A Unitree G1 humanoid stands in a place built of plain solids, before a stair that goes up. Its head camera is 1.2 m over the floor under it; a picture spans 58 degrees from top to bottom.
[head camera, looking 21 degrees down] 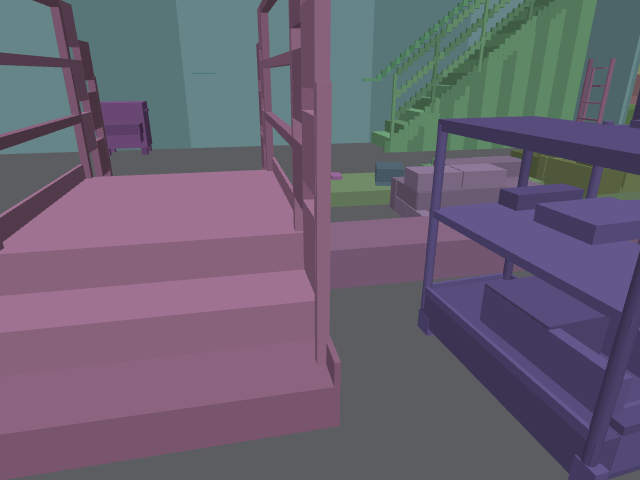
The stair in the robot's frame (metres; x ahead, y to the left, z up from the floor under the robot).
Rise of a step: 0.18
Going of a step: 0.30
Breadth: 1.30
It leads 12 degrees to the left of straight ahead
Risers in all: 3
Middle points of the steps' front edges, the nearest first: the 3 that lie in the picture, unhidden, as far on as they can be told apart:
1.10 0.56 0.18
1.39 0.62 0.36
1.68 0.69 0.54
